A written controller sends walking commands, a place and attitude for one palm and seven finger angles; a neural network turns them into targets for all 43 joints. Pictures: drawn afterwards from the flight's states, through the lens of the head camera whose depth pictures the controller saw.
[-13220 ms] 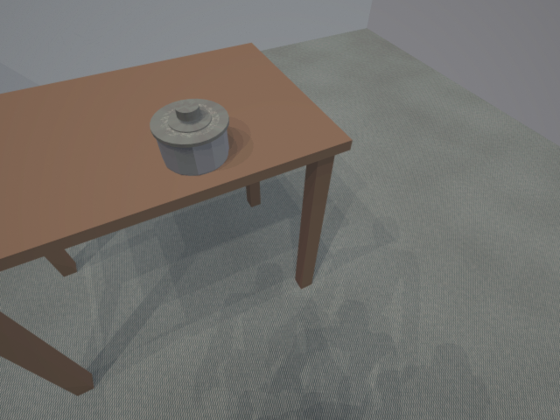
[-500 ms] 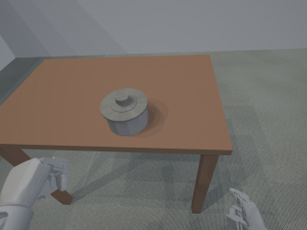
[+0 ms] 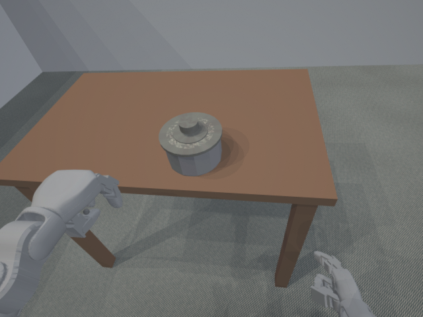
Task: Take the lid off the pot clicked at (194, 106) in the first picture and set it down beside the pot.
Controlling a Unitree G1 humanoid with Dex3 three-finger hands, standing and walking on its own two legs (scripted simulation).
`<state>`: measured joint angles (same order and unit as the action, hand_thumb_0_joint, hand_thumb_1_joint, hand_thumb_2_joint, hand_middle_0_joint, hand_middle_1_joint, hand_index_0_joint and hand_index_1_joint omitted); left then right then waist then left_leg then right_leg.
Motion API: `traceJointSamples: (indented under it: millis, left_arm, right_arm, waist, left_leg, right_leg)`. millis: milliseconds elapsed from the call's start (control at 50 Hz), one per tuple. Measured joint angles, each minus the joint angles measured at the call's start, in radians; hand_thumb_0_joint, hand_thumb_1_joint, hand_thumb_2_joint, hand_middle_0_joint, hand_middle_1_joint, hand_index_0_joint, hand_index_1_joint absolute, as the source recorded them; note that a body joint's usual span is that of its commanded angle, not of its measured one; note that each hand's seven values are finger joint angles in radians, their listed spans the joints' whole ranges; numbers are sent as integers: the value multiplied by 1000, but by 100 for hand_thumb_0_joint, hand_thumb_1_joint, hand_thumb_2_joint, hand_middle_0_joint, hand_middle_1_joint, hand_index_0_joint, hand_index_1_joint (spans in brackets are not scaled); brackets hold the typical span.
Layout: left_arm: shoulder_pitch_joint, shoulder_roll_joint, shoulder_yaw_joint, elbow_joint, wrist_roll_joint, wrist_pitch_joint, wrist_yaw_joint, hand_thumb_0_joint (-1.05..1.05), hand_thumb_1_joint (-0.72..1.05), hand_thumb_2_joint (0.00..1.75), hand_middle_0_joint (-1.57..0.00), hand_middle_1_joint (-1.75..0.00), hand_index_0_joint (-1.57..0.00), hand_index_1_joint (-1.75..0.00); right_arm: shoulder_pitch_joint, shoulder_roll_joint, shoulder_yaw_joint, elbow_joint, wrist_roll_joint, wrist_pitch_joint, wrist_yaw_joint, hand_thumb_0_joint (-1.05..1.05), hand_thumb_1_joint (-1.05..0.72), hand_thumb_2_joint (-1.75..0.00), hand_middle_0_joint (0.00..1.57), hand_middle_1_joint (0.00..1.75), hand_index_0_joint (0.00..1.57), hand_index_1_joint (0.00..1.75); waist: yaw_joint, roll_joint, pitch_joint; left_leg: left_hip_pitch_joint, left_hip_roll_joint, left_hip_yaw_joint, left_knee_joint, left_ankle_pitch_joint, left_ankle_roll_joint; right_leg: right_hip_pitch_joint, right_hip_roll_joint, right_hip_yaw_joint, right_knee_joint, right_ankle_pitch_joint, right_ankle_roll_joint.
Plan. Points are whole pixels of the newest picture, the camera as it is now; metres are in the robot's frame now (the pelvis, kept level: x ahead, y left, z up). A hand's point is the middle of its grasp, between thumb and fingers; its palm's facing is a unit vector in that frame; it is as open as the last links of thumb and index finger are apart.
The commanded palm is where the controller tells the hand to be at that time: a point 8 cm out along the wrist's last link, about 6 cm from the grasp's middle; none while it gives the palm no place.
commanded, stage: reach forward and open the fingers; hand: left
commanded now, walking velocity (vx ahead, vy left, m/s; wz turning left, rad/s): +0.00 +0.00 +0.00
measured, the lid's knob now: (188, 124) +0.52 +0.12 +0.09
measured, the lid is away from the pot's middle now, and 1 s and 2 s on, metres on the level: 0.00 0.00 0.00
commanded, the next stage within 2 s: move the open hand above the knob in 0.44 s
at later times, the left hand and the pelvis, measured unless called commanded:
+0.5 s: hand (75, 181) +0.29 +0.28 +0.15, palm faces -0.11 -0.03 -0.99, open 9.9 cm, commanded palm +0.26 +0.27 +0.22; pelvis -0.02 +0.03 +0.00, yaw +0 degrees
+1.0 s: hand (114, 156) +0.35 +0.22 +0.15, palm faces -0.16 -0.03 -0.99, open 10.0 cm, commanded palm +0.32 +0.22 +0.22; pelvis -0.01 +0.02 +0.00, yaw +0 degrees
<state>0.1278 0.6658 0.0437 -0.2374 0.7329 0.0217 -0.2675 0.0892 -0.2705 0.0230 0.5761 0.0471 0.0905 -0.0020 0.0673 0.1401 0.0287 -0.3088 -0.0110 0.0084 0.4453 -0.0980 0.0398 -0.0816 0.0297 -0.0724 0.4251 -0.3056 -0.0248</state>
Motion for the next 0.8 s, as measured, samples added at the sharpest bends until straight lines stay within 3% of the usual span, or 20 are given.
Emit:
traceJointSamples:
  millis: [320,560,800]
  left_arm:
    - [-203,-3,-54,88,24,56,-30,0,-22,139,-87,-15,-87,-15]
    - [-336,6,-74,158,37,80,-69,0,-28,145,-86,-9,-86,-9]
    - [-514,-48,-190,269,63,122,-93,0,-30,147,-86,-8,-86,-8]
  right_arm:
    - [-10,4,6,15,5,-9,17,2,-91,-90,20,29,20,30]
    - [-10,4,10,20,7,-16,15,2,-91,-90,20,29,20,30]
    - [-13,5,11,38,9,-27,13,2,-91,-90,20,29,20,30]
  waist:
    - [-1,1,14]
    - [2,-5,12]
    - [-7,-13,9]
  left_leg:
    - [-9,-24,12,-22,30,29]
    - [-18,-35,10,-27,40,39]
    - [-29,-43,4,-21,44,38]
  right_leg:
    - [-24,-26,7,12,14,27]
    - [-37,-37,2,21,15,34]
    - [-56,-43,-4,49,3,31]
